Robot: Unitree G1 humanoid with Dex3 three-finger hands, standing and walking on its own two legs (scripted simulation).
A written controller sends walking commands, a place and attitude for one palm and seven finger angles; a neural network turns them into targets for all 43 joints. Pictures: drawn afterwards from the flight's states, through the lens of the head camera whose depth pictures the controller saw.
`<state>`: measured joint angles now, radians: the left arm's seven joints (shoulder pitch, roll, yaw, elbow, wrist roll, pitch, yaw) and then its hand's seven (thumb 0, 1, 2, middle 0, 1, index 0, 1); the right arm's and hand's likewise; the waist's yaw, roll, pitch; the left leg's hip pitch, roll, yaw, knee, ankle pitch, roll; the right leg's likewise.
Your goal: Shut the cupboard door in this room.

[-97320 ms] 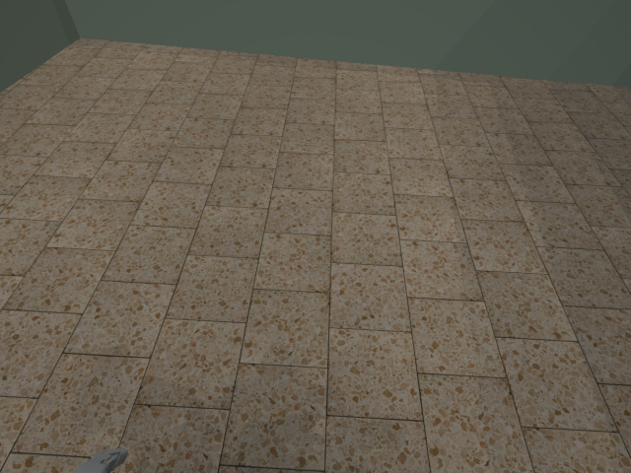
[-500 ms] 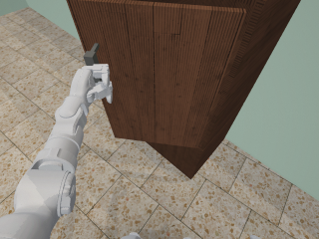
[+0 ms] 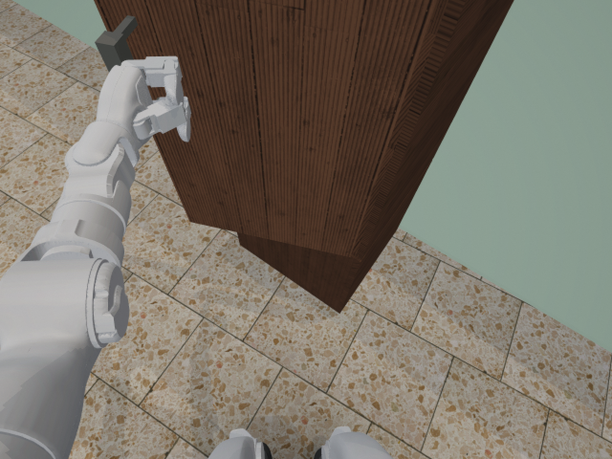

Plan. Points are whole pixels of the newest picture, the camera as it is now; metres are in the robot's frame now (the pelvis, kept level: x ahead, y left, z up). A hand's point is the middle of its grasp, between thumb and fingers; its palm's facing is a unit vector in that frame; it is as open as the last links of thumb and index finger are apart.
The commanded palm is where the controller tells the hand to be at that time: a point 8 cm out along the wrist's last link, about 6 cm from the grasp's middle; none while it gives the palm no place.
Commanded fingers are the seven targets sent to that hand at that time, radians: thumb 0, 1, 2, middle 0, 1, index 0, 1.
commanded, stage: push the door shut along its arc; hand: left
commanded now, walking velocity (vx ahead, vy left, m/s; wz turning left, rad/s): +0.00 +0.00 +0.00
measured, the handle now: (138, 78) +0.59 +0.16 +0.13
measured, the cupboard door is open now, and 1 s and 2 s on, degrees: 23 10 10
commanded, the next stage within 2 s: pull the fist back off the door in 0.72 s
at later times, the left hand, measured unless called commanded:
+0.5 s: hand (212, 86) +0.55 +0.06 +0.14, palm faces -0.37 -0.93 -0.03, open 3.1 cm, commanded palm +0.57 +0.11 +0.13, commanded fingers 0.00 0.90 0.90 -1.30 -1.50 -1.30 -1.50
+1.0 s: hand (229, 62) +0.60 +0.04 +0.14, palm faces +0.02 -0.99 +0.10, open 3.0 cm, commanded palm +0.58 +0.08 +0.13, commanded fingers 0.00 0.90 0.90 -1.30 -1.50 -1.30 -1.50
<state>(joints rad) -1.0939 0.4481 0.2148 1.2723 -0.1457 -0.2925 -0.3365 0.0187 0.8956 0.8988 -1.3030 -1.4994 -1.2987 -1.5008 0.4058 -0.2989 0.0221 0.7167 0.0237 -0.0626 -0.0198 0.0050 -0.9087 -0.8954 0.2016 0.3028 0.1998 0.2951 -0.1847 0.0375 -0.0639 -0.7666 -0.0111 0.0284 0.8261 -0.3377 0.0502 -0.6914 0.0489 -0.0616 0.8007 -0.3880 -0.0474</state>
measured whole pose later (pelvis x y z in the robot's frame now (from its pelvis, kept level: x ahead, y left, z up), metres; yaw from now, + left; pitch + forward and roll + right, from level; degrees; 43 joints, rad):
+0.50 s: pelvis +0.01 -0.01 -0.01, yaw +0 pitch +20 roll -1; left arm -1.24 0.47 0.20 1.33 -0.12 -0.24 -0.40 0.01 0.88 0.92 -1.30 -1.50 -1.30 -1.50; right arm 0.41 -0.29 0.02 0.71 0.00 -0.04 -0.02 0.00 -0.91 -0.90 0.20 0.30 0.20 0.30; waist -0.21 0.05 -0.08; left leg -0.84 0.00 0.02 0.88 -0.37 0.04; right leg -0.77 0.06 -0.07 0.85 -0.42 -0.06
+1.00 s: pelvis +0.01 -0.01 -0.03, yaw +0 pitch +25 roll -2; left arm -1.40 0.39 0.35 1.37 -0.02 -0.19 0.09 0.01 0.82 0.91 -1.30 -1.50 -1.30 -1.50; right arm 0.45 -0.28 0.01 0.71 -0.07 -0.10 0.06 0.00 -0.91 -0.90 0.20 0.30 0.20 0.29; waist -0.26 0.06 -0.12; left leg -1.02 0.01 0.00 0.97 -0.39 0.03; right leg -0.93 0.07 -0.09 0.93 -0.44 -0.07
